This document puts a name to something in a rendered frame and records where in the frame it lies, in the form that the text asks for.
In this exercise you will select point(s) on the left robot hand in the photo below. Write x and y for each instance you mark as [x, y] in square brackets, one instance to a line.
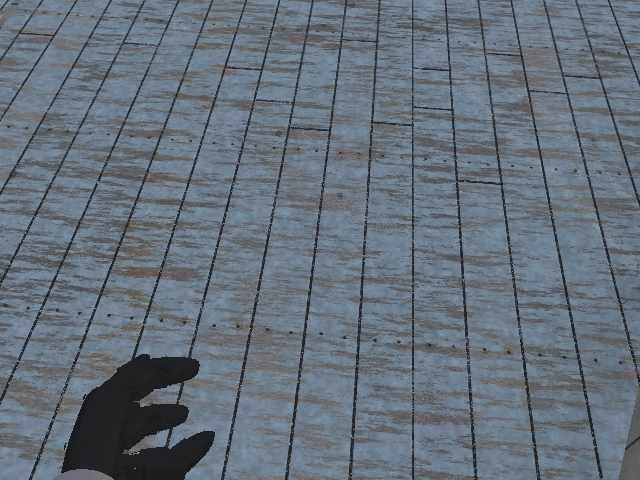
[110, 421]

